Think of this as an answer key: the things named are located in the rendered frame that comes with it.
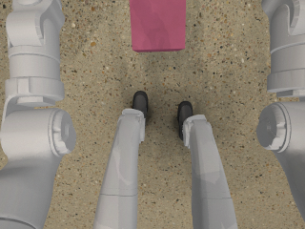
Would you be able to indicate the robot left upper arm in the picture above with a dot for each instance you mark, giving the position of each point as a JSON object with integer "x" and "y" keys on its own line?
{"x": 34, "y": 140}

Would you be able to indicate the robot right thigh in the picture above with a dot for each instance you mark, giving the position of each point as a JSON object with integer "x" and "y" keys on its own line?
{"x": 212, "y": 204}

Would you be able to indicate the left robot foot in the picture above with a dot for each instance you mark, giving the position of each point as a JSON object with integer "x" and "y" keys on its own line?
{"x": 140, "y": 103}

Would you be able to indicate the carton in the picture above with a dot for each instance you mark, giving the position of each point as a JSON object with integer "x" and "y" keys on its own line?
{"x": 158, "y": 25}

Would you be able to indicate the robot right upper arm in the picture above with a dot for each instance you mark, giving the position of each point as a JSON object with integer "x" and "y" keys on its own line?
{"x": 281, "y": 129}

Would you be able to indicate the right robot forearm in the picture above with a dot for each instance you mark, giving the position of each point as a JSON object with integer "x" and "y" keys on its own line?
{"x": 287, "y": 47}

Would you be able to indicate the left robot forearm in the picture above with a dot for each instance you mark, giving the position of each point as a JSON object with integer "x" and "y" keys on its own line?
{"x": 33, "y": 33}

